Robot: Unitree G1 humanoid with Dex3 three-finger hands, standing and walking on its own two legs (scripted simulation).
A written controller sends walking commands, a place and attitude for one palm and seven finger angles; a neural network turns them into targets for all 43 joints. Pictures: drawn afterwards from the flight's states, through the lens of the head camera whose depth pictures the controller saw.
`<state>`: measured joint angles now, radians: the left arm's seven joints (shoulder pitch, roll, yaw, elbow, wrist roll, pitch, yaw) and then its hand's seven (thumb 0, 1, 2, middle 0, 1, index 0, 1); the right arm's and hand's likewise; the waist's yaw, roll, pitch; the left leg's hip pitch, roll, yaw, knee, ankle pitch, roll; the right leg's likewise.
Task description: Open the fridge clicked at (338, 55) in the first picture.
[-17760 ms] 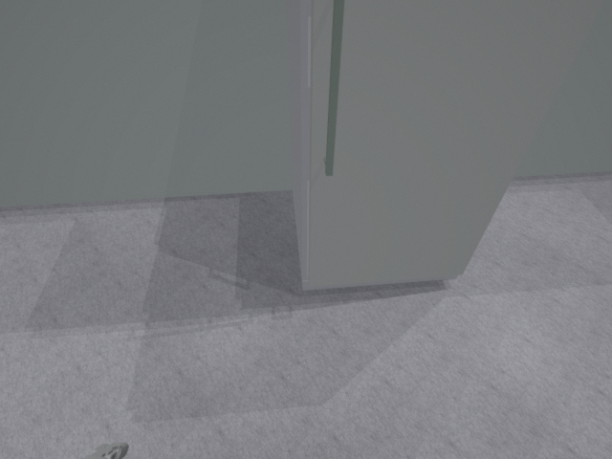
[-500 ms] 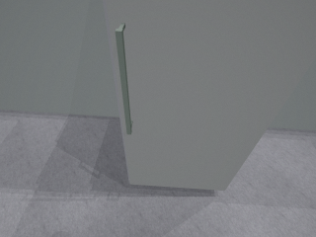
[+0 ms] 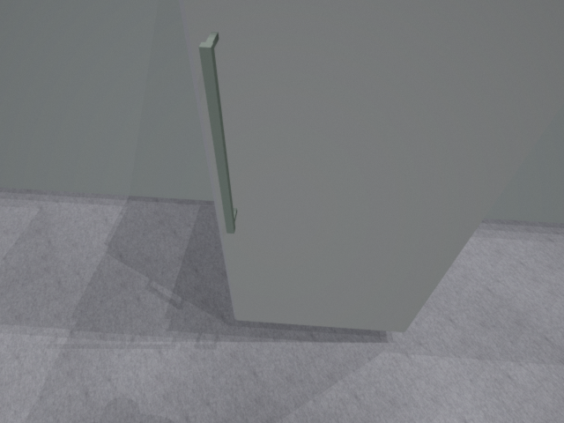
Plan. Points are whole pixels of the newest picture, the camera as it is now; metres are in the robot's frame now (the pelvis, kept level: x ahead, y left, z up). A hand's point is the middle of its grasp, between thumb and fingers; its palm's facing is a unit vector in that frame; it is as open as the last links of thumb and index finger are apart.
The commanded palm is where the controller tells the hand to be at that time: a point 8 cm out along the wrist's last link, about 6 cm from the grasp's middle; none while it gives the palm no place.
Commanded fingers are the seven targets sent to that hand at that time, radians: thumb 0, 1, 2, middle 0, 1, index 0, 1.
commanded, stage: look again from close up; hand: left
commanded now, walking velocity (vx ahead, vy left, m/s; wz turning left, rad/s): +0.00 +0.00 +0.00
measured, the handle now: (223, 152) +0.54 +0.15 +0.09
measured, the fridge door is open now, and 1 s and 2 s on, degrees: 0 0 0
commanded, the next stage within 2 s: raise the hand to about handle height in 1.58 s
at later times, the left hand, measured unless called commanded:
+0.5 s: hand out of the picture +0.02 +0.15 -0.17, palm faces +0.01 -0.99 -0.17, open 7.3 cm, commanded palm none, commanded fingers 0.00 0.90 0.90 -0.20 -0.30 -0.20 -0.30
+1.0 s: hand out of the picture +0.02 +0.14 -0.17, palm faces +0.01 -0.99 -0.16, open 7.3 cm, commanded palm none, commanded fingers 0.00 0.90 0.90 -0.20 -0.30 -0.20 -0.30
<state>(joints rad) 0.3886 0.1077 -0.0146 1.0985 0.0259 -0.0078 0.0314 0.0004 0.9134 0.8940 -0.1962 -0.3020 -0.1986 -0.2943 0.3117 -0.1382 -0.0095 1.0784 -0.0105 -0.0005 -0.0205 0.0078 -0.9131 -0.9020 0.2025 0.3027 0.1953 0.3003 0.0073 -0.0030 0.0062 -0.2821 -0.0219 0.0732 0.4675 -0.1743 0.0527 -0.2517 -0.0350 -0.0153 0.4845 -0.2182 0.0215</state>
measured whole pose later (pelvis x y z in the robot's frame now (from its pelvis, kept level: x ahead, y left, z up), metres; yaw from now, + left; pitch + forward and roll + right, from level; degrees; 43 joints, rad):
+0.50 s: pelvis +0.02 -0.02 +0.00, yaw +0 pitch -1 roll +0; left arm 0.31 0.13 -0.01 1.08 0.02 -0.02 0.04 0.00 0.92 0.89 -0.20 -0.30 -0.20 -0.29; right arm 0.29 -0.13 0.00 1.11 -0.01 -0.01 -0.02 0.01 -0.92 -0.90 0.20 0.30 0.19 0.30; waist 0.00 0.00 0.03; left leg -0.25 0.00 0.07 0.45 -0.19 0.03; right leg -0.21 -0.01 -0.02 0.46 -0.24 0.00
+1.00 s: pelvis +0.02 -0.02 +0.00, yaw +0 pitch -2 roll +0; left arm 0.31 0.13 -0.01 1.09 0.02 -0.02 0.03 0.00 0.91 0.89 -0.20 -0.30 -0.20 -0.29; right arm 0.27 -0.15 0.00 1.12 -0.01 -0.01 -0.03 0.01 -0.92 -0.90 0.20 0.30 0.19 0.30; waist 0.00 -0.01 0.03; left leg -0.21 0.00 0.07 0.43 -0.20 0.03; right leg -0.18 -0.01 -0.02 0.44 -0.23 0.00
